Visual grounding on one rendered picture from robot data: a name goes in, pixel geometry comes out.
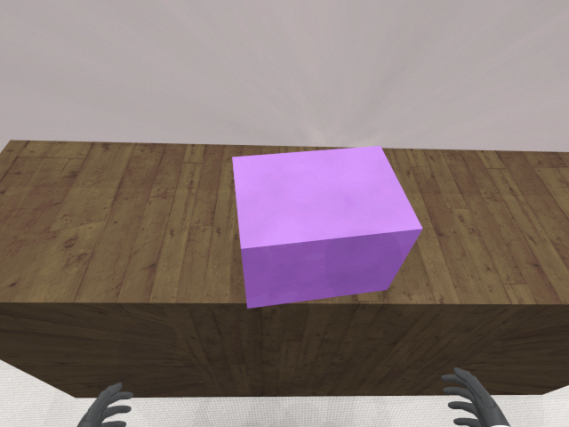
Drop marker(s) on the robot left hand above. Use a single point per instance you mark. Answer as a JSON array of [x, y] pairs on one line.
[[99, 410]]

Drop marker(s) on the robot right hand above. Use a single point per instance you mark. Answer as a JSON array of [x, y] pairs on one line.
[[483, 406]]

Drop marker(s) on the pedestal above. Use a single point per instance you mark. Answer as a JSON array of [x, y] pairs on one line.
[[120, 262]]

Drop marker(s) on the carton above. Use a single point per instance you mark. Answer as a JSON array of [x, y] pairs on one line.
[[320, 224]]

